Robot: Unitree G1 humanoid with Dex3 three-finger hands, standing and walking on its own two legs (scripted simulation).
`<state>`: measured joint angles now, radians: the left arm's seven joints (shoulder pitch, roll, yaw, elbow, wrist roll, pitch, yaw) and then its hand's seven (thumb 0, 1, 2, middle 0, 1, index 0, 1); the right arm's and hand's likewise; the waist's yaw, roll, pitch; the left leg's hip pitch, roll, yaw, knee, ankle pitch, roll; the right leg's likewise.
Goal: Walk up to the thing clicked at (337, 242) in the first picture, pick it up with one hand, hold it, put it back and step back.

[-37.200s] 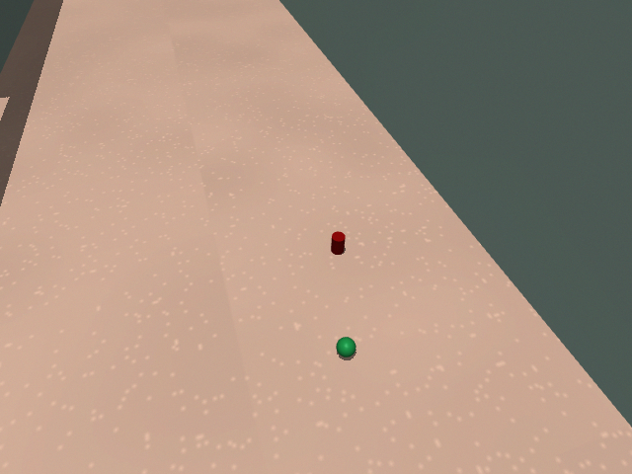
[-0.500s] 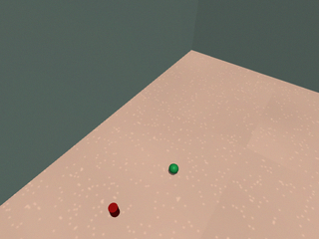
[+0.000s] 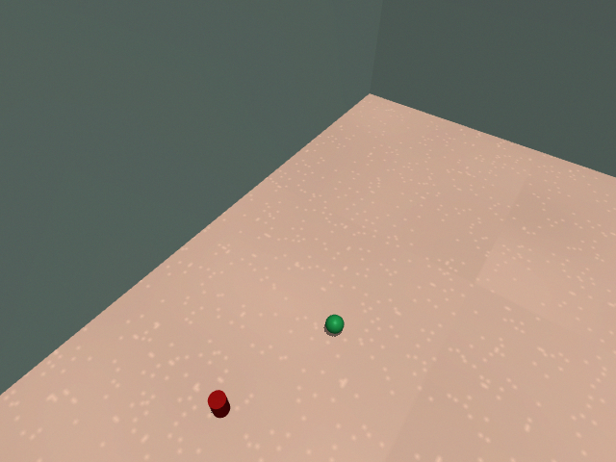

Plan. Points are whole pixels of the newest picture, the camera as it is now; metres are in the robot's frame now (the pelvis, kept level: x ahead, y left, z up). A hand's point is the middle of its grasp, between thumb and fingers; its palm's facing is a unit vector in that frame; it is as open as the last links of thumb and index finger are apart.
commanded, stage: stand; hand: left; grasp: from above
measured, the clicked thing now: (219, 404) +0.44 +0.26 -0.74
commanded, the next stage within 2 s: rise first in 1.08 s
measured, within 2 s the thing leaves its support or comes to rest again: neither
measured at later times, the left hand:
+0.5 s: hand out of the picture +0.08 +0.26 -0.16, palm faces -0.03 -0.94 -0.35, open 7.3 cm
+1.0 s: hand out of the picture +0.08 +0.25 -0.16, palm faces -0.03 -0.94 -0.35, open 7.3 cm
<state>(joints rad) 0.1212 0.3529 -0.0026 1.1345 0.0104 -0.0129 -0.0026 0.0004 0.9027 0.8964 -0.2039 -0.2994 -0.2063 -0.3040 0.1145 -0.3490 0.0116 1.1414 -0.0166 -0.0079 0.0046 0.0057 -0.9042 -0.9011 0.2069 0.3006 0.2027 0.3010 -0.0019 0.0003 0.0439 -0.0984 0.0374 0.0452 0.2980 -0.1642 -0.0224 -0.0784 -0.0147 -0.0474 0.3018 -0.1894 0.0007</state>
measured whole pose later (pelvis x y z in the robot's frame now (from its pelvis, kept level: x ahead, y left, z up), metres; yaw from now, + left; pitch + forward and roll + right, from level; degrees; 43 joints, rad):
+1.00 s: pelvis +0.01 +0.00 +0.00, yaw +0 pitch -2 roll +0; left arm 0.12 0.35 0.00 1.13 0.01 -0.02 0.00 0.00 0.90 0.90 -0.20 -0.30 -0.21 -0.30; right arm 0.11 -0.35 0.01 1.13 -0.02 -0.01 0.00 0.01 -0.90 -0.90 0.21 0.30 0.20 0.30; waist 0.00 0.00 0.04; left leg -0.09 0.04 0.05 0.30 -0.17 -0.02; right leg -0.07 -0.01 -0.04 0.30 -0.20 0.00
